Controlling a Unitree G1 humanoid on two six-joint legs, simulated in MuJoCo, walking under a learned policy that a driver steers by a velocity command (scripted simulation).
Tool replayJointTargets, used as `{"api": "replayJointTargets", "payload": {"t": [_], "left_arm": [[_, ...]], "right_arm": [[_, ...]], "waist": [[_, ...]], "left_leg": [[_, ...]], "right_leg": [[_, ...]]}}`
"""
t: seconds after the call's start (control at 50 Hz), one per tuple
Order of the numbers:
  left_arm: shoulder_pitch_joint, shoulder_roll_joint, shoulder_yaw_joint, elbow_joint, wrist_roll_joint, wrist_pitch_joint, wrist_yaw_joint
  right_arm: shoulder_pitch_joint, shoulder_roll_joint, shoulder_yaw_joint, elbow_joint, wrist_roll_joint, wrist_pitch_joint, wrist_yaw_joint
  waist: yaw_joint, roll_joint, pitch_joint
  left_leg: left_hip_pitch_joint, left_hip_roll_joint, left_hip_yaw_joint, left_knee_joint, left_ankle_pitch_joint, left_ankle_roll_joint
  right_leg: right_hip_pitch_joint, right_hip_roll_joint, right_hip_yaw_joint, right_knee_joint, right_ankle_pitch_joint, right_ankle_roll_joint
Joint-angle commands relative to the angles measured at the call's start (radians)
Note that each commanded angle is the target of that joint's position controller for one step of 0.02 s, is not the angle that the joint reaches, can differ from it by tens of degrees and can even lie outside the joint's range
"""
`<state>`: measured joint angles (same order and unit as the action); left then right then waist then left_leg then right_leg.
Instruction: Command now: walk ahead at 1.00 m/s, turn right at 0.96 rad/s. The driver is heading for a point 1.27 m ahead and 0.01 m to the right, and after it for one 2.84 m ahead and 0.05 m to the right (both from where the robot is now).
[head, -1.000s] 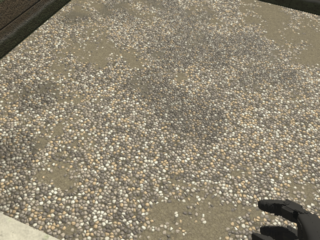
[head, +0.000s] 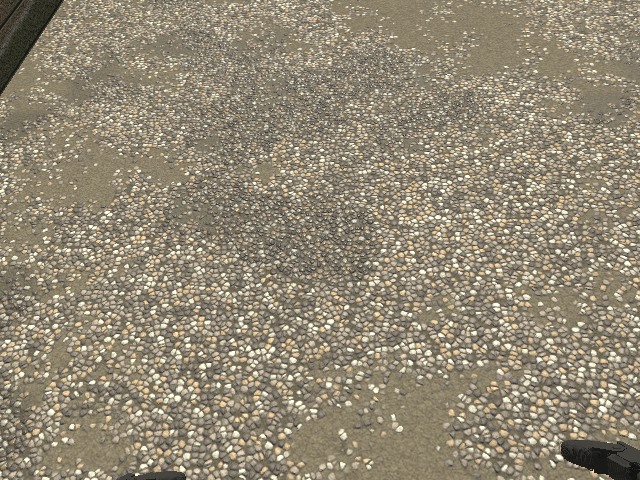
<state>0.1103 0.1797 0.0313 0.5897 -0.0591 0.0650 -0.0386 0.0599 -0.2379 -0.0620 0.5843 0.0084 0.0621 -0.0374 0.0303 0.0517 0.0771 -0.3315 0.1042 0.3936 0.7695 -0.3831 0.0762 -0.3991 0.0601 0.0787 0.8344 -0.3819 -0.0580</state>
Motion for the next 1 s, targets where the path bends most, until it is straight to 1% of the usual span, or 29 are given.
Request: {"api": "replayJointTargets", "payload": {"t": [0.02, 0.06, 0.08, 0.1, 0.12, 0.14, 0.16, 0.18, 0.24, 0.32, 0.38, 0.42, 0.44, 0.46, 0.48, 0.5, 0.54, 0.58, 0.62, 0.66, 0.68, 0.7, 0.76, 0.78, 0.8, 0.82, 0.84, 0.92, 1.0], "left_arm": [[0.076, 0.107, 0.029, -0.043, -0.031, -0.023, -0.009], [-0.02, 0.198, 0.041, -0.087, -0.018, -0.032, 0.007], [-0.207, 0.219, 0.045, -0.145, -0.001, -0.036, 0.021], [-0.399, 0.21, 0.045, -0.208, 0.019, -0.041, 0.023], [-0.46, 0.155, 0.031, -0.235, 0.029, -0.048, 0.02], [-0.324, 0.047, 0.012, -0.215, 0.012, -0.062, 0.025], [-0.279, 0.082, 0.015, -0.194, 0.055, -0.057, 0.033], [-0.272, 0.13, 0.035, -0.184, 0.08, -0.057, 0.025], [-0.215, 0.103, 0.028, -0.169, 0.058, -0.022, 0.007], [-0.212, 0.078, 0.01, -0.17, 0.043, 0.001, 0.033], [-0.251, 0.061, -0.009, -0.177, 0.052, 0.001, 0.024], [-0.086, 0.071, 0.004, -0.116, 0.061, -0.006, 0.024], [0.087, 0.133, 0.025, -0.055, 0.065, -0.02, 0.031], [0.149, 0.259, 0.057, -0.023, 0.031, -0.024, 0.036], [0.177, 0.273, 0.069, -0.053, 0.009, -0.015, 0.05], [0.109, 0.222, 0.049, -0.075, 0.025, -0.006, 0.063], [-0.033, 0.124, 0.007, -0.094, 0.057, -0.011, 0.073], [-0.114, 0.075, -0.02, -0.106, 0.088, -0.033, 0.075], [-0.051, 0.078, -0.02, -0.079, 0.084, -0.054, 0.071], [0.018, 0.069, -0.022, -0.046, 0.083, -0.064, 0.068], [0.078, 0.064, -0.025, -0.015, 0.077, -0.055, 0.064], [0.089, 0.051, -0.028, -0.007, 0.072, -0.047, 0.061], [0.06, 0.059, -0.031, 0.001, 0.063, -0.036, 0.046], [0.042, 0.064, -0.032, -0.013, 0.064, -0.04, 0.045], [0.069, 0.044, -0.039, -0.002, 0.056, -0.051, 0.041], [0.097, 0.042, -0.041, 0.0, 0.036, -0.055, 0.029], [0.076, 0.053, -0.041, 0.006, 0.04, -0.057, 0.024], [0.11, 0.07, -0.043, 0.03, 0.077, -0.063, 0.025], [0.105, 0.061, -0.051, 0.037, 0.068, -0.066, 0.035]], "right_arm": [[-0.241, -0.046, -0.004, -0.148, 0.03, 0.008, 0.008], [-0.231, -0.04, 0.009, -0.203, 0.021, 0.001, 0.038], [-0.107, 0.001, 0.024, -0.193, 0.007, -0.016, 0.056], [0.049, -0.019, 0.013, -0.154, -0.014, -0.035, 0.042], [0.202, -0.063, 0.0, -0.084, -0.052, -0.054, 0.02], [0.302, -0.124, -0.02, -0.031, -0.087, -0.064, 0.009], [0.215, -0.168, -0.039, -0.024, -0.068, -0.058, -0.009], [0.174, -0.115, -0.012, -0.048, -0.059, -0.059, -0.018], [0.055, -0.065, 0.03, -0.032, -0.052, -0.093, -0.003], [0.058, -0.068, 0.028, -0.005, -0.042, -0.103, 0.027], [0.139, -0.105, 0.002, 0.004, -0.032, -0.106, 0.037], [0.132, -0.139, -0.013, 0.011, -0.004, -0.085, 0.042], [0.182, -0.125, -0.005, 0.007, -0.006, -0.073, 0.055], [0.103, -0.077, 0.011, -0.1, -0.039, -0.06, 0.063], [-0.013, -0.082, 0.012, -0.144, -0.042, -0.047, 0.054], [-0.046, -0.064, 0.02, -0.15, -0.014, -0.042, 0.036], [0.041, -0.02, 0.035, -0.111, -0.015, -0.037, 0.012], [0.142, -0.022, 0.027, -0.056, -0.039, -0.022, 0.007], [0.162, -0.045, 0.018, -0.028, -0.042, -0.003, 0.01], [0.131, -0.024, 0.031, -0.013, -0.035, 0.003, 0.021], [0.127, -0.009, 0.041, 0.001, -0.02, 0.005, 0.031], [0.099, -0.012, 0.04, 0.005, -0.011, 0.006, 0.04], [0.133, 0.016, 0.049, 0.042, 0.011, 0.004, 0.061], [0.146, 0.035, 0.06, 0.055, 0.0, 0.001, 0.058], [0.153, 0.022, 0.065, 0.053, -0.022, -0.006, 0.052], [0.102, -0.025, 0.057, 0.042, -0.023, -0.018, 0.043], [0.072, 0.0, 0.064, 0.042, -0.019, -0.027, 0.04], [0.073, -0.001, 0.062, 0.06, -0.001, -0.039, 0.035], [0.102, 0.003, 0.061, 0.072, 0.004, -0.026, 0.038]], "waist": [[0.104, -0.182, -0.071], [0.045, -0.28, -0.051], [-0.063, -0.305, -0.104], [-0.186, -0.279, -0.131], [-0.243, -0.17, -0.137], [-0.225, 0.096, -0.232], [-0.19, 0.264, -0.214], [-0.165, 0.149, -0.21], [-0.042, 0.081, -0.126], [-0.013, 0.022, -0.117], [-0.07, 0.0, -0.15], [-0.006, -0.023, -0.225], [0.043, -0.164, -0.312], [0.096, -0.475, -0.336], [0.144, -0.399, -0.352], [0.108, -0.276, -0.334], [-0.016, -0.169, -0.253], [-0.087, -0.175, -0.224], [-0.082, -0.136, -0.214], [-0.062, -0.084, -0.186], [-0.032, -0.114, -0.215], [-0.02, -0.102, -0.175], [-0.048, -0.094, -0.099], [-0.062, -0.062, -0.06], [-0.053, -0.043, -0.074], [-0.018, 0.032, -0.064], [-0.012, 0.055, -0.05], [-0.003, 0.011, -0.107], [-0.02, -0.086, -0.135]], "left_leg": [[-0.042, 0.01, -0.093, -0.019, -0.132, -0.142], [-0.041, -0.137, -0.226, 0.15, -0.168, -0.138], [0.125, -0.144, -0.333, 0.189, -0.084, -0.12], [0.317, -0.103, -0.388, 0.098, -0.009, -0.076], [0.541, -0.047, -0.348, -0.071, 0.141, -0.063], [0.736, 0.168, -0.496, -0.142, 0.194, -0.03], [0.571, 0.39, -0.635, -0.222, 0.224, -0.02], [0.442, 0.361, -0.645, -0.254, 0.248, -0.009], [0.154, 0.308, -0.447, -0.312, 0.177, -0.021], [0.031, 0.276, -0.225, -0.245, 0.261, -0.053], [0.021, 0.285, -0.188, -0.261, 0.162, -0.042], [0.051, 0.23, -0.123, -0.106, 0.302, -0.048], [-0.031, 0.138, -0.077, 0.203, 0.301, -0.077], [-0.425, -0.025, -0.073, 0.564, -0.252, -0.181], [-0.515, -0.048, -0.267, 0.726, -0.27, -0.212], [-0.5, -0.031, -0.329, 0.743, -0.182, -0.23], [-0.394, -0.026, -0.356, 0.667, -0.078, -0.231], [-0.226, -0.07, -0.35, 0.586, -0.048, -0.202], [-0.195, -0.081, -0.366, 0.481, -0.091, -0.177], [-0.15, -0.07, -0.388, 0.26, -0.123, -0.142], [-0.129, -0.077, -0.388, 0.201, -0.171, -0.126], [-0.099, -0.086, -0.39, 0.133, -0.166, -0.11], [0.128, -0.12, -0.368, -0.128, -0.041, -0.053], [0.222, -0.112, -0.377, -0.27, 0.074, -0.036], [0.318, -0.041, -0.466, -0.321, 0.112, -0.019], [0.187, 0.009, -0.537, -0.332, -0.002, -0.011], [0.052, 0.002, -0.534, -0.379, -0.044, -0.016], [0.079, -0.032, -0.487, -0.348, 0.075, -0.05], [0.113, -0.041, -0.466, -0.29, 0.113, -0.062]], "right_leg": [[-0.055, -0.046, 0.178, -0.244, 0.101, -0.145], [-0.188, -0.068, 0.517, -0.416, -0.006, -0.173], [-0.314, -0.058, 0.526, -0.442, 0.016, -0.141], [-0.464, -0.046, 0.428, -0.408, 0.032, -0.082], [-0.592, -0.006, 0.276, -0.327, 0.152, -0.015], [-0.699, 0.094, 0.111, -0.026, 0.126, 0.021], [-0.727, -0.007, 0.059, 0.158, -0.019, 0.01], [-0.624, -0.028, 0.045, 0.249, -0.003, 0.015], [-0.448, -0.095, -0.022, 0.375, 0.074, 0.051], [-0.291, -0.144, -0.092, 0.272, 0.19, 0.042], [-0.124, -0.143, -0.176, 0.096, 0.061, 0.007], [0.082, -0.077, -0.233, -0.056, 0.062, -0.011], [0.272, -0.041, -0.158, -0.045, 0.255, -0.044], [0.471, -0.225, 0.209, -0.212, 0.417, -0.175], [0.418, -0.34, 0.392, -0.311, 0.554, -0.235], [0.329, -0.37, 0.358, -0.347, 0.524, -0.229], [0.083, -0.327, 0.262, -0.369, 0.384, -0.185], [-0.101, -0.258, 0.211, -0.452, 0.193, -0.159], [-0.08, -0.253, 0.219, -0.485, 0.112, -0.169], [-0.045, -0.235, 0.213, -0.502, 0.03, -0.15], [0.013, -0.232, 0.246, -0.523, -0.14, -0.146], [-0.005, -0.229, 0.264, -0.55, -0.228, -0.137], [-0.13, -0.202, 0.254, -0.612, -0.318, -0.083], [-0.187, -0.187, 0.235, -0.626, -0.289, -0.05], [-0.223, -0.168, 0.227, -0.616, -0.232, -0.009], [-0.124, -0.103, 0.137, -0.601, -0.102, 0.018], [0.019, -0.082, 0.101, -0.57, 0.031, 0.017], [0.151, -0.093, 0.11, -0.548, 0.154, -0.015], [0.152, -0.111, 0.14, -0.588, 0.175, -0.019]]}}
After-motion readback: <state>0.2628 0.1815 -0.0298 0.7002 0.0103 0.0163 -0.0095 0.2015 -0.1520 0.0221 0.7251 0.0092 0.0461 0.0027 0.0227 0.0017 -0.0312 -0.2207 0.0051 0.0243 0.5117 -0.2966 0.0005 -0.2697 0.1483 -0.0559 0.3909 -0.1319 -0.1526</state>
